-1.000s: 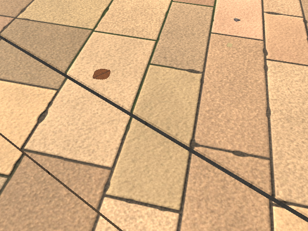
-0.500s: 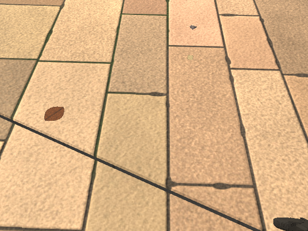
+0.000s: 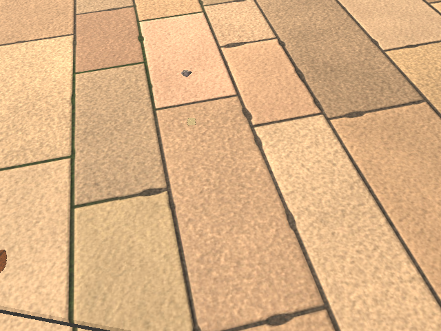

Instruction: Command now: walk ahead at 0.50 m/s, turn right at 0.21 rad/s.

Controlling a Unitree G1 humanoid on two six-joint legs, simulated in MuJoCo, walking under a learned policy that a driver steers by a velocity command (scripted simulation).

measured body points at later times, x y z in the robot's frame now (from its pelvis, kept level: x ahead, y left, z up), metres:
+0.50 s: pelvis +0.29 +0.01 +0.03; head +0.34 -0.01 +0.48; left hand +0.29 +0.27 -0.09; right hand +0.50 -0.22 -0.06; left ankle +0.43 +0.10 -0.67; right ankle +0.07 -0.09 -0.61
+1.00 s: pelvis +0.51 -0.06 +0.07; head +0.51 -0.08 +0.52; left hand +0.45 +0.20 -0.06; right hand +0.73 -0.28 -0.03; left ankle +0.57 +0.12 -0.57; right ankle +0.48 -0.14 -0.67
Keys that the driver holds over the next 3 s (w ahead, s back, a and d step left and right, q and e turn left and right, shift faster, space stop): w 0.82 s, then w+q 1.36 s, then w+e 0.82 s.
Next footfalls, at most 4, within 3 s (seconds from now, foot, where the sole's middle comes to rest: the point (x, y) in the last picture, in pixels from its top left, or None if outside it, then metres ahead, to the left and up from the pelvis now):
0.38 left None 0.47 0.11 -0.70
0.82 right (301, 325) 0.52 -0.14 -0.70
1.32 left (221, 227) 0.85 0.10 -0.70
1.76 right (250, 156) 1.18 0.00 -0.70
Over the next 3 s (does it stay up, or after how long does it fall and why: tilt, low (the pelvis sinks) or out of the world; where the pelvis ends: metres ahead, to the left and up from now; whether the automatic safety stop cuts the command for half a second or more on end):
stays up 1.47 0.43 0.07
